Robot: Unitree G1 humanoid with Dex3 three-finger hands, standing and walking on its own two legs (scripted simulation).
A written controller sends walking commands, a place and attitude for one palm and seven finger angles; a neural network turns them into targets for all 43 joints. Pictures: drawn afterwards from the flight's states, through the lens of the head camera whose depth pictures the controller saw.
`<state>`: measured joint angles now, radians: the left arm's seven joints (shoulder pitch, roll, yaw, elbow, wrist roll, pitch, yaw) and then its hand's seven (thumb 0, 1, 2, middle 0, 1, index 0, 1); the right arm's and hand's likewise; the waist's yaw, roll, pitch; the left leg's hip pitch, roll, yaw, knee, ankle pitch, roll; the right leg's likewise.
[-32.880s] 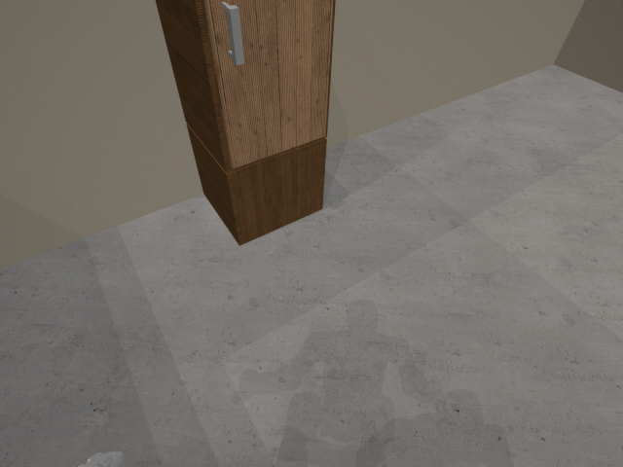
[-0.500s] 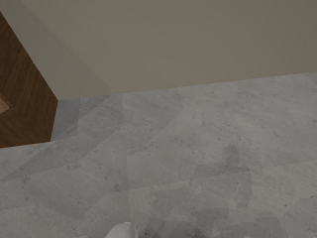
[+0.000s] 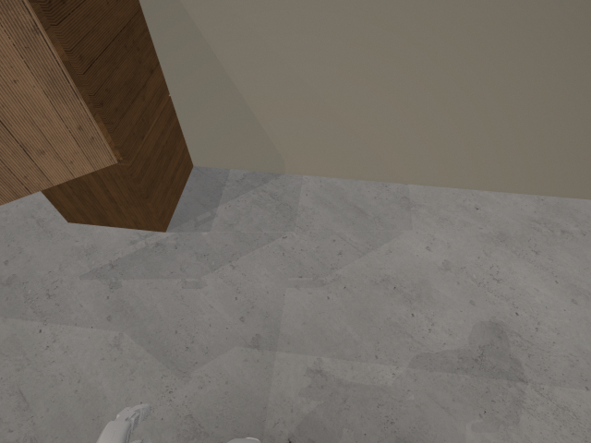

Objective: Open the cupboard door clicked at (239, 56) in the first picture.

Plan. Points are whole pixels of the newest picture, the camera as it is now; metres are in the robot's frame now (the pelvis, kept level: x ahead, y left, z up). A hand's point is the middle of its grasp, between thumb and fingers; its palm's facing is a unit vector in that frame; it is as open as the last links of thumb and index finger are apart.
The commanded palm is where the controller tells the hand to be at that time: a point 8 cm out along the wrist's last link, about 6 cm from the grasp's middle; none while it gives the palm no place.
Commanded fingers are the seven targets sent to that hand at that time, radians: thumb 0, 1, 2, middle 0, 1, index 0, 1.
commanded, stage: turn to face it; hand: left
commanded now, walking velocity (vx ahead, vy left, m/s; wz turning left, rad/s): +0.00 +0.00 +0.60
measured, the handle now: out of the picture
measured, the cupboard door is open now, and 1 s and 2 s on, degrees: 38 38 38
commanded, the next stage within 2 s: take the last steps up to it in 0.74 s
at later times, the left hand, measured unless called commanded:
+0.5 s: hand out of the picture -0.01 +0.24 -0.17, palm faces +0.33 -0.91 -0.25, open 7.4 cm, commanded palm none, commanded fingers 0.00 0.90 0.90 -0.20 -0.30 -0.20 -0.30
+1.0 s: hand out of the picture -0.04 +0.17 -0.17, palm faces +0.51 -0.84 -0.18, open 7.3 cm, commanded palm none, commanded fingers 0.00 0.90 0.90 -0.20 -0.30 -0.20 -0.30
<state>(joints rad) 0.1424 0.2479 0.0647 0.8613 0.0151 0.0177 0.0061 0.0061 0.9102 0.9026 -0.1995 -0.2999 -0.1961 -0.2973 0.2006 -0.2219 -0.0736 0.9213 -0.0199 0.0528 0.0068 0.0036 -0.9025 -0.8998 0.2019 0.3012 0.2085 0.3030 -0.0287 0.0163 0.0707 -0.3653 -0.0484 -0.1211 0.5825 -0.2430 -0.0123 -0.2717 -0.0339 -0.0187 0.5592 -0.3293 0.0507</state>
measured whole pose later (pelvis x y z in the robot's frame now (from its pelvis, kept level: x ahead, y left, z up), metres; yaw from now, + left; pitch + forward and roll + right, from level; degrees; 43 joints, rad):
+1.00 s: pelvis +0.03 +0.00 +0.01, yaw +28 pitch +0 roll +1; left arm 0.28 0.18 0.05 1.00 0.03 -0.01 0.00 0.01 0.92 0.90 -0.20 -0.30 -0.20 -0.30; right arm 0.16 -0.19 -0.05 1.00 -0.01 0.04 0.01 0.00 -0.91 -0.90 0.20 0.30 0.20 0.30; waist 0.02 -0.05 0.08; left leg -0.28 0.00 0.07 0.64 -0.41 -0.03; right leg -0.19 -0.12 -0.16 0.52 -0.32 0.02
